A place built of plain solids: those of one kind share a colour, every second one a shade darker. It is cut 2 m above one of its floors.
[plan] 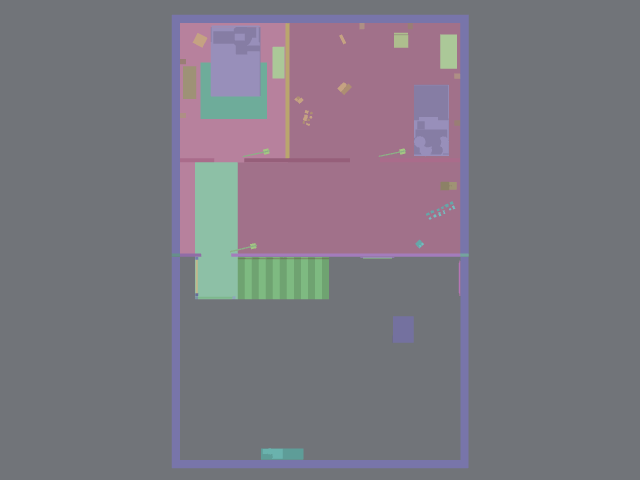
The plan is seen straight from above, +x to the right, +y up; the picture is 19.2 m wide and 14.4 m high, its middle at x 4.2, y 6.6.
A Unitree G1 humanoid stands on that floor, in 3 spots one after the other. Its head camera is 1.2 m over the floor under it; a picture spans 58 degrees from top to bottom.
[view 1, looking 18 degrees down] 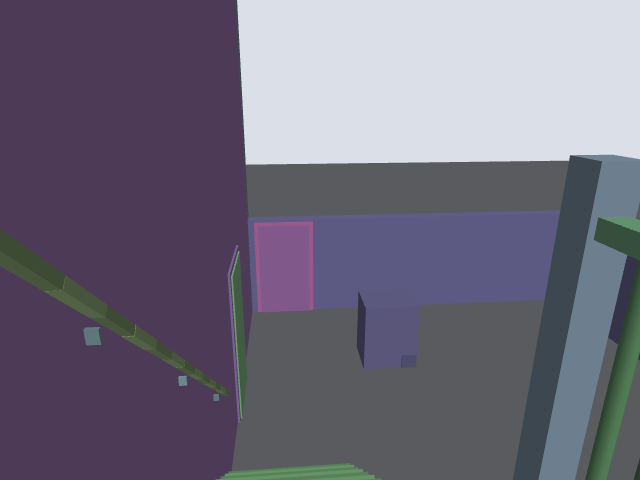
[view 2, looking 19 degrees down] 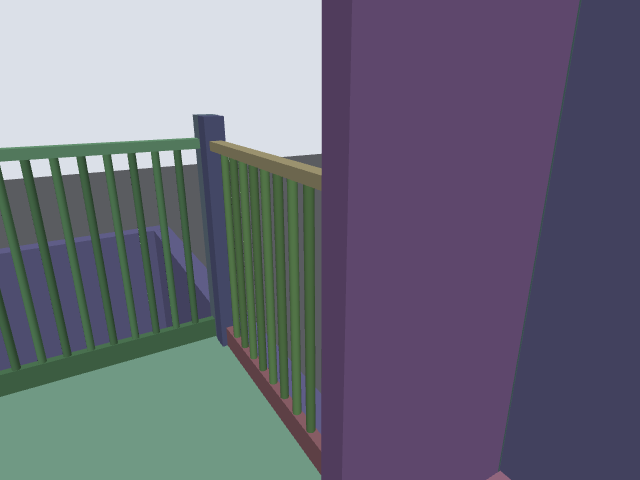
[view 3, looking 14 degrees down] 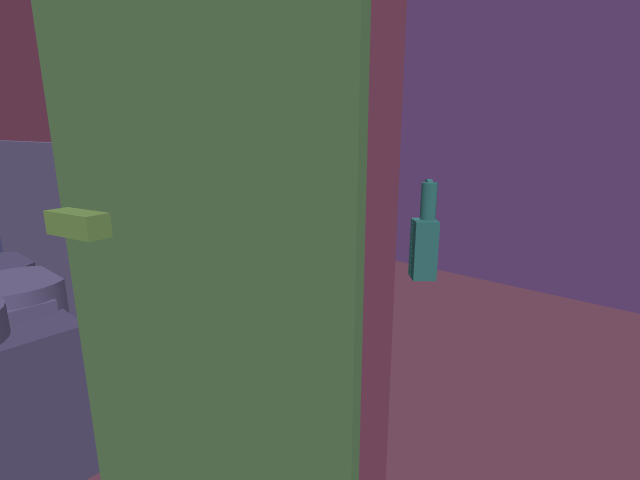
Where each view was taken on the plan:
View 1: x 0.88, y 5.46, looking -5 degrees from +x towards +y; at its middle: wall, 7.95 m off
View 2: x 1.09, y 6.84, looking -121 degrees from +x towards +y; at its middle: ground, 11.85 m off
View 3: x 5.55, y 9.69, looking -49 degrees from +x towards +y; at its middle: doorleaf_door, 0.75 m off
